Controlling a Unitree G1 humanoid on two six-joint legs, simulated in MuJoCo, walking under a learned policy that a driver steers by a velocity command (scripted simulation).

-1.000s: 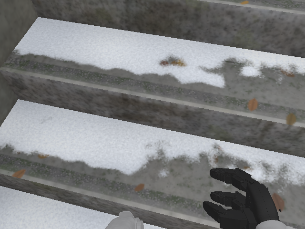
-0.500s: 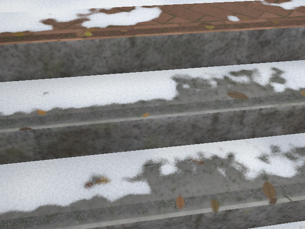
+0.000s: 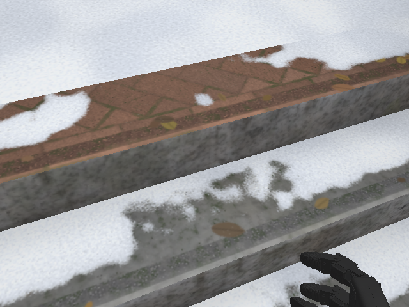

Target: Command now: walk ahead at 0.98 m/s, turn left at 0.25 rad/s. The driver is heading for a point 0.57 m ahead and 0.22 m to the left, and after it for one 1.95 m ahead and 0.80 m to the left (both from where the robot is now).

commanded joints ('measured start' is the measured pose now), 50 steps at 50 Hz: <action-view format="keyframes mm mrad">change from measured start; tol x64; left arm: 1 34 1 -23 54 5 -50 -23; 24 -780 -102 -155 -784 24 -17 60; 29 88 208 26 -448 -27 12 53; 50 -54 167 54 -260 -34 -86 -53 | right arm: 1 -85 106 49 -52 35 46 -31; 50 238 -418 -118 17 -6 92 9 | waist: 1 -30 18 169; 50 -125 223 -329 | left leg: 1 -378 -34 27 207 -124 47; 10 656 -71 430 -884 -202 43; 14 935 55 -526 -1718 305 295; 21 504 80 -323 -2057 -149 126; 28 610 101 -206 -1551 1631 63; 30 340 -189 -65 -641 116 -61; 36 -241 34 -27 76 -92 47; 46 749 -107 417 -847 -195 20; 50 1057 118 -586 -1735 -543 191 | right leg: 1 14 -302 194 -428 195 120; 11 316 -376 -68 77 2354 24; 13 -187 -97 54 944 474 63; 22 -1053 -189 183 1513 -183 67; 28 491 -93 130 430 -53 37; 31 440 -536 1095 -290 40 -157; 43 -134 -316 -118 -840 375 51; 48 366 -405 -43 -29 2041 -24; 50 -218 -74 68 867 264 84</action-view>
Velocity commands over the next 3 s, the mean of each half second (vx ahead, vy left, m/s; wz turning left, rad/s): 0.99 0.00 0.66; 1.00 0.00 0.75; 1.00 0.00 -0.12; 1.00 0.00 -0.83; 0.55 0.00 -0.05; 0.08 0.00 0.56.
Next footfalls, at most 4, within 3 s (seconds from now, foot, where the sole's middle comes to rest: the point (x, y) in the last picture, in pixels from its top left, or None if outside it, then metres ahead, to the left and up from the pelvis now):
0.24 left None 0.31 0.06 -0.58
0.58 right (223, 198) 0.72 -0.04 -0.41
0.98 left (84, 111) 0.88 0.36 -0.23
1.40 right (78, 27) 1.36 0.48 -0.23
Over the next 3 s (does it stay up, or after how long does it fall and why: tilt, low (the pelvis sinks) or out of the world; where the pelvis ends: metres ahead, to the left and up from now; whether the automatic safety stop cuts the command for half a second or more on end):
stays up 2.08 0.82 0.54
